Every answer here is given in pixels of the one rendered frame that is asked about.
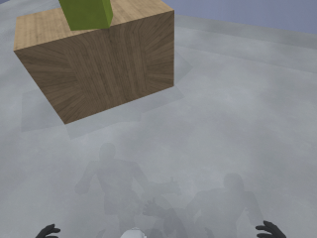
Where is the pedestal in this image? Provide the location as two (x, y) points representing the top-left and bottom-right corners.
(13, 0), (174, 125)

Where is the robot right hand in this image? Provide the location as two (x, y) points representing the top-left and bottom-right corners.
(256, 220), (286, 238)

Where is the carton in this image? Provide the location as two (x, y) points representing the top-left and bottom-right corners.
(58, 0), (114, 31)

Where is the robot left hand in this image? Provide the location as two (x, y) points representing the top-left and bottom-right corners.
(36, 224), (60, 238)

